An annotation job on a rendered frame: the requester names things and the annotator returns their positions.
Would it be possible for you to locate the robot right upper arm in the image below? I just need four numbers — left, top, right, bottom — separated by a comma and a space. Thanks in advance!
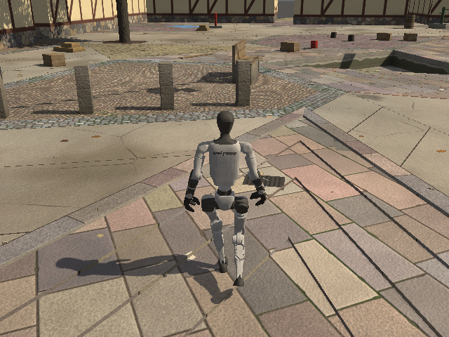
239, 142, 260, 180

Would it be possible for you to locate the left robot thigh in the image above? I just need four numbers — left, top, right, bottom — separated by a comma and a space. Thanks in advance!
201, 194, 222, 232

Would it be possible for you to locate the robot right forearm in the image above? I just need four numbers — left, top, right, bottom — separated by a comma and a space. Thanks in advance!
252, 169, 265, 194

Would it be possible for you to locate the robot left hand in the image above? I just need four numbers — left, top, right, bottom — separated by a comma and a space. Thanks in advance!
184, 197, 200, 212

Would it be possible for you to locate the robot right hand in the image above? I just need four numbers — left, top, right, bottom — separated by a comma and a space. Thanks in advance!
250, 192, 266, 206

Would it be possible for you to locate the robot left forearm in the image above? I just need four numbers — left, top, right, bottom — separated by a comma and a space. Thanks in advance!
185, 169, 199, 199

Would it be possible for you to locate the right robot shin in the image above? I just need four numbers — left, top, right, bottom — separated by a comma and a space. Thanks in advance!
234, 234, 245, 278

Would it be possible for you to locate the robot left upper arm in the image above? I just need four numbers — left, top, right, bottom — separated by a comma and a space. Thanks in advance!
191, 141, 210, 180

